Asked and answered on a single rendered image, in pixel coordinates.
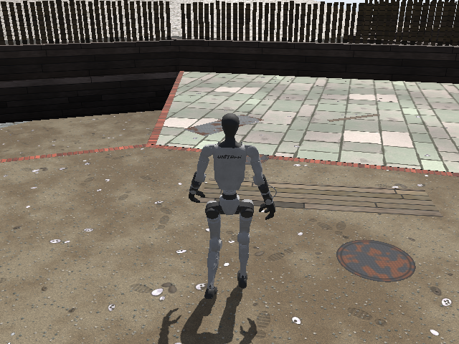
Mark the right robot hand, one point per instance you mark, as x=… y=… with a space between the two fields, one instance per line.
x=270 y=208

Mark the robot left shin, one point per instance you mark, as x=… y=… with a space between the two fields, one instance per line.
x=212 y=264

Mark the robot left forearm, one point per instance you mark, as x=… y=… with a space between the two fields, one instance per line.
x=194 y=185

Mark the robot left upper arm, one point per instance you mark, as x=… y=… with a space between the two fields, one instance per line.
x=206 y=152

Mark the humanoid robot head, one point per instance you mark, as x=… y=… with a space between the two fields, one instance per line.
x=230 y=125

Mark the robot right forearm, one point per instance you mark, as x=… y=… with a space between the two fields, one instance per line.
x=265 y=192

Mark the robot right upper arm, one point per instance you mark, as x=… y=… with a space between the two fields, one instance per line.
x=252 y=152

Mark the left robot hand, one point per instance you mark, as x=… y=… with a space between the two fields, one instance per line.
x=192 y=198

